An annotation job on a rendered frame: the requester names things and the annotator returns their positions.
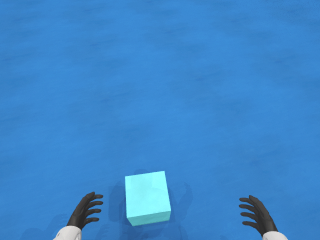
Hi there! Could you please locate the carton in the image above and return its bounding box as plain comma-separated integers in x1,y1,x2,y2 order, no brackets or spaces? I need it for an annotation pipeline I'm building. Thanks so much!
125,171,171,227

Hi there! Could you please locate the right robot hand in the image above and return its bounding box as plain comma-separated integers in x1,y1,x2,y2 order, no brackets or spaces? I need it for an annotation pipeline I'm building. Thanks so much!
239,195,279,238

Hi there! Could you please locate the robot left forearm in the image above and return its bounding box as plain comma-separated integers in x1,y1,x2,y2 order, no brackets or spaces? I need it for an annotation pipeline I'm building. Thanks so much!
53,225,82,240

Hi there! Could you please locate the left robot hand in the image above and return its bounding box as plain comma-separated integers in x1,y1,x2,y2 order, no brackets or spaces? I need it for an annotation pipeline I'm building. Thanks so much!
66,191,103,231

